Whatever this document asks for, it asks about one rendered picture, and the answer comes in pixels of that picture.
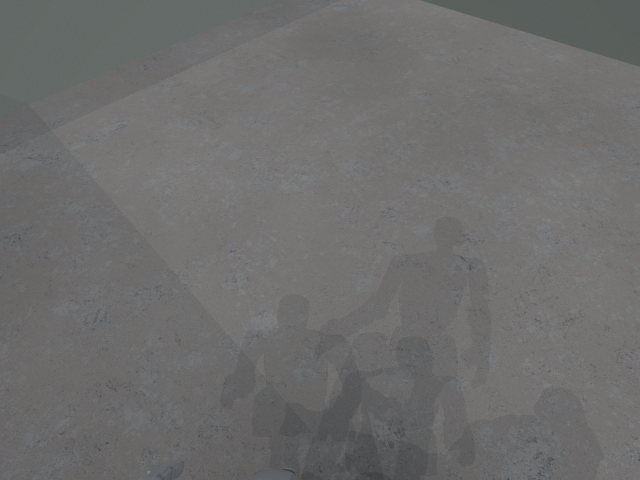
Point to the left robot shin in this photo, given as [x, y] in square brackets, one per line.
[288, 469]

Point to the robot left hand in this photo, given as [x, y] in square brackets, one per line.
[167, 471]

